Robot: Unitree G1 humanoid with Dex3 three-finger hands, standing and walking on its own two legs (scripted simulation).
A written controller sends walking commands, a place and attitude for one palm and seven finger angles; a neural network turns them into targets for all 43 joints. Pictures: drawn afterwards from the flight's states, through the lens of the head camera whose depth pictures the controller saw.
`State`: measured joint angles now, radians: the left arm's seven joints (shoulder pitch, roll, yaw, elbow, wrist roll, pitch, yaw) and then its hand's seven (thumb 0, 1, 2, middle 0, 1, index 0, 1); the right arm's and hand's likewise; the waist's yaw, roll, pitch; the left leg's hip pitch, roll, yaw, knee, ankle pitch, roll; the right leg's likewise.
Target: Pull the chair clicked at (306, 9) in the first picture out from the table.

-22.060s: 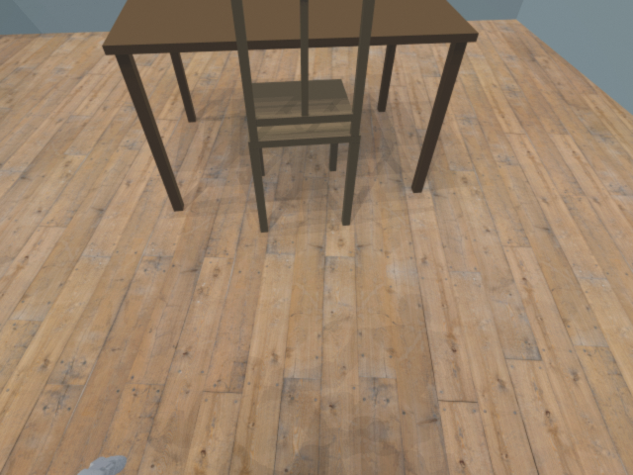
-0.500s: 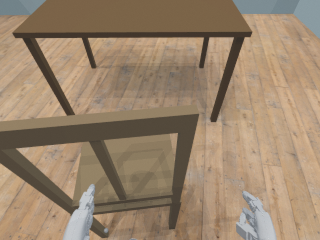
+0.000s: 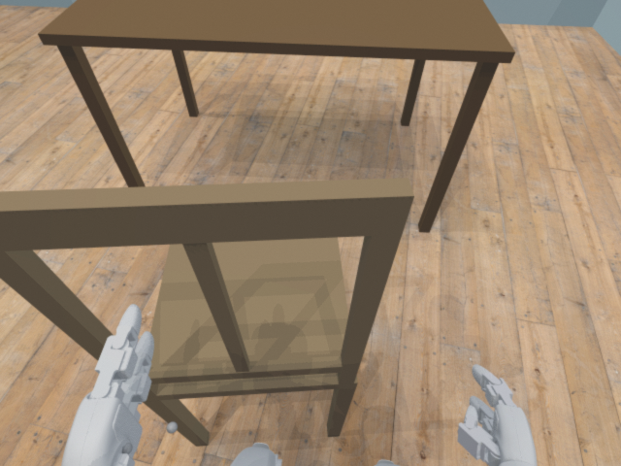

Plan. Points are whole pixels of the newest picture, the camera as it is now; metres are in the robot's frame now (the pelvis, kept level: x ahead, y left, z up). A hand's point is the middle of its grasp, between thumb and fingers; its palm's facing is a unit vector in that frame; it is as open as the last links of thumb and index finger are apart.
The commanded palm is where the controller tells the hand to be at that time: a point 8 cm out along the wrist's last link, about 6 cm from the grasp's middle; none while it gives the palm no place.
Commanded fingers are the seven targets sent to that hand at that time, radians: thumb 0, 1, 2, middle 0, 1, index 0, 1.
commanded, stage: draw the hand back to the body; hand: left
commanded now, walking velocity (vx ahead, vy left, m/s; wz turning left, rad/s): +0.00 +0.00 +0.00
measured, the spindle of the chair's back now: (225, 319) +0.29 +0.13 +0.03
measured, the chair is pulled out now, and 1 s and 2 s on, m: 0.60 0.60 0.60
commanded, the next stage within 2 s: step back with the hand held close in 1.34 s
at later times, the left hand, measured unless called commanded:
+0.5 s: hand (98, 387) +0.18 +0.21 +0.13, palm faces +0.17 -0.92 -0.36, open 15.7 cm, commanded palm +0.14 +0.26 +0.18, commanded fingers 0.00 0.10 0.51 -0.09 -0.14 -0.09 -0.14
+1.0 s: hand (41, 344) +0.20 +0.24 +0.17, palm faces +0.31 -0.81 -0.50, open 8.2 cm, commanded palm +0.17 +0.29 +0.26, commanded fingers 0.00 0.90 0.90 -0.20 -0.30 -0.20 -0.30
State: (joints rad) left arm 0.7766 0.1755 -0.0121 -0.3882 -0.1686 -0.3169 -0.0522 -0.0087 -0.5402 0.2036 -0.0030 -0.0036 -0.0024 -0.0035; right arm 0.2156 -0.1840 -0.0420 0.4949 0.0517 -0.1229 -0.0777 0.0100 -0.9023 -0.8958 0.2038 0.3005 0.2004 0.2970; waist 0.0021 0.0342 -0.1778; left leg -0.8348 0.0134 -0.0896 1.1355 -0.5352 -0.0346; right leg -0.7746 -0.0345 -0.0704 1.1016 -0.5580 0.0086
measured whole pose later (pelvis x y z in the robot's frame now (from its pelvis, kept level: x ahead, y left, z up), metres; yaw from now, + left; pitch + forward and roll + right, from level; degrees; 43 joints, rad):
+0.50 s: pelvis +0.02 +0.00 +0.05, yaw -1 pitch +3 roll -1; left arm 0.73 0.33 0.09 -0.46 -0.08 0.02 0.11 -0.01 -0.23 0.36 -0.13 -0.11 -0.05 -0.07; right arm 0.22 -0.19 0.02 0.52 0.05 -0.08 -0.15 0.01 -0.90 -0.90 0.20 0.30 0.20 0.30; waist 0.02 0.06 -0.07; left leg -0.42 0.02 -0.06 0.78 -0.42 -0.02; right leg -0.36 -0.03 -0.05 0.74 -0.43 0.02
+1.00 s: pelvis +0.04 -0.01 +0.08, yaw +0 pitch -3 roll +0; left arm 0.59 0.42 0.21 -0.39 -0.09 0.15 0.13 0.01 0.66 0.79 -0.37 -0.35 -0.30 -0.29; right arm 0.16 -0.22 0.05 0.64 0.03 -0.19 -0.12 0.01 -0.90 -0.90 0.20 0.30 0.20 0.30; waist 0.08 0.08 0.04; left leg -0.13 0.03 -0.06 0.51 -0.32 -0.04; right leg -0.10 -0.03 -0.06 0.52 -0.35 0.00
